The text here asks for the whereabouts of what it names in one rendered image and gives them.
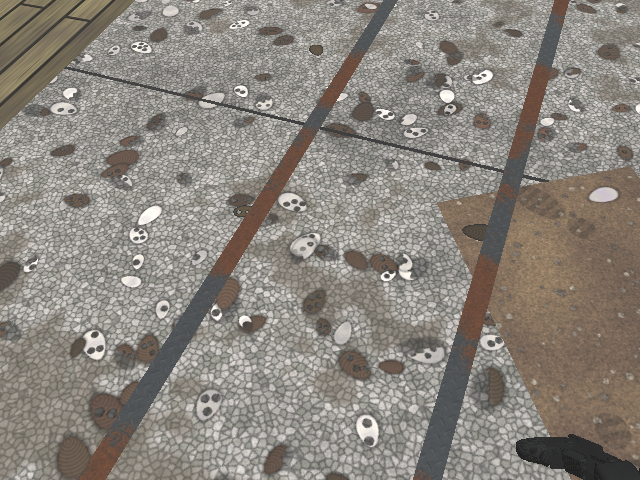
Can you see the right robot hand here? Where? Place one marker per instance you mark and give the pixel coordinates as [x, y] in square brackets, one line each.
[578, 456]

